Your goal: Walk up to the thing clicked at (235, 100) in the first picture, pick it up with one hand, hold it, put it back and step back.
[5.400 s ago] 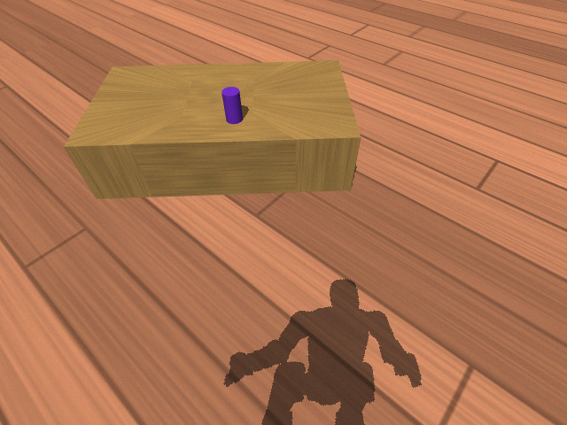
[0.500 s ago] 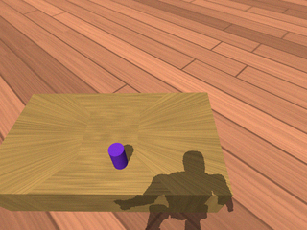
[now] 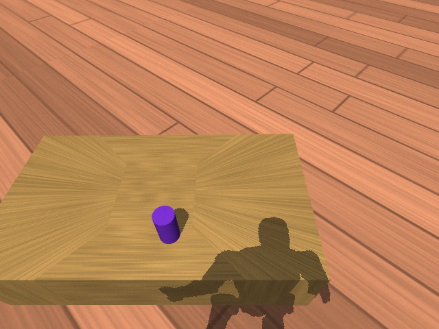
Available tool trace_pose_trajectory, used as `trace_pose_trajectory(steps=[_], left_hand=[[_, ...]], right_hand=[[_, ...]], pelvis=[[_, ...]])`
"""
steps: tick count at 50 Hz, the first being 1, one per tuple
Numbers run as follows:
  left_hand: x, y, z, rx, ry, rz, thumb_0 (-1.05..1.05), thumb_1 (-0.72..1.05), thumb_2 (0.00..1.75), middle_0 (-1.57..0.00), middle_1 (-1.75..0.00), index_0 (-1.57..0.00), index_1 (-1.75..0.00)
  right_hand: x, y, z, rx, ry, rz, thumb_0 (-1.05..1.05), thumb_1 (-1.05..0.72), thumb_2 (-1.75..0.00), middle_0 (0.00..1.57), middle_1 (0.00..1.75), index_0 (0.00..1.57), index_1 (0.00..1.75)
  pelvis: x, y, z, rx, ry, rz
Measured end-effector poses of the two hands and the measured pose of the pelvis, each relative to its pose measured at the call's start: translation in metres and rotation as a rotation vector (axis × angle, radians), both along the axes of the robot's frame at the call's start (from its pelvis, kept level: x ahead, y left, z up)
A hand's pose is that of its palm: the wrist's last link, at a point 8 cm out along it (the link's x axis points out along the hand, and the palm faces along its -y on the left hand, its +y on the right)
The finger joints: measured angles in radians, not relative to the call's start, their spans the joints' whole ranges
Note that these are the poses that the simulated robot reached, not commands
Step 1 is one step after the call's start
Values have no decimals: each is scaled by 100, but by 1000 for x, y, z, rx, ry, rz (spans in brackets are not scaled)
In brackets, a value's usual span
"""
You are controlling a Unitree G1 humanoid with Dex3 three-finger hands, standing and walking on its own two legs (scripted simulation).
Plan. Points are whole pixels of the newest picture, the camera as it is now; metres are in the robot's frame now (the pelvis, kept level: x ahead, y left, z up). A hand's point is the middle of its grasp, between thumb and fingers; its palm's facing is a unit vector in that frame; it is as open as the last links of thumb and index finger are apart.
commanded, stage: stand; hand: left
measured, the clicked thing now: (166, 225) +0.51 +0.22 -0.38
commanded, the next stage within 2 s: go down in 1.98 s
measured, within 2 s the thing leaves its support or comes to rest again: neither
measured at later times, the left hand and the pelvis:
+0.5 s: hand out of the picture +0.07 +0.24 -0.15, palm faces -0.02 -0.94 -0.35, open 7.4 cm; pelvis +0.00 -0.01 +0.00, yaw +0 degrees
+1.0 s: hand out of the picture +0.08 +0.24 -0.15, palm faces -0.02 -0.94 -0.34, open 7.4 cm; pelvis +0.00 -0.02 +0.00, yaw +0 degrees
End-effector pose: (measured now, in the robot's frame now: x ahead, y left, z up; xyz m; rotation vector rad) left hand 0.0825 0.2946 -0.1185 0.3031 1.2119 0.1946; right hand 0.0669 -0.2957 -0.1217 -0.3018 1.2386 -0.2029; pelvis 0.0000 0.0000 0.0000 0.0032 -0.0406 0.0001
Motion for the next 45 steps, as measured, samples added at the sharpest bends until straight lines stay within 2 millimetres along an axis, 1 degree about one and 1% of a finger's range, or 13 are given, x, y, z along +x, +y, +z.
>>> trace_pose_trajectory(steps=[11,20,34,45], left_hand=[[-15,-2,1,10,25,10,0,91,90,-20,-30,-20,-30],[-20,-5,1,15,33,12,0,91,90,-20,-30,-20,-30],[-15,-10,2,17,26,3,0,91,90,-20,-30,-20,-30],[-9,-12,2,15,18,-2,0,91,90,-20,-30,-20,-30]], right_hand=[[3,-4,-1,6,-3,14,0,-91,-90,21,30,20,30],[0,-9,-3,6,7,16,0,-91,-90,21,30,20,30],[-8,-15,-5,6,25,8,0,-91,-90,21,30,20,30],[-11,-17,-5,3,30,4,0,-91,-90,21,30,20,30]], pelvis=[[-1,-4,0,1,-1,3],[-1,-9,0,0,-1,4],[-1,-14,-1,0,0,3],[1,-16,-1,-1,1,0]])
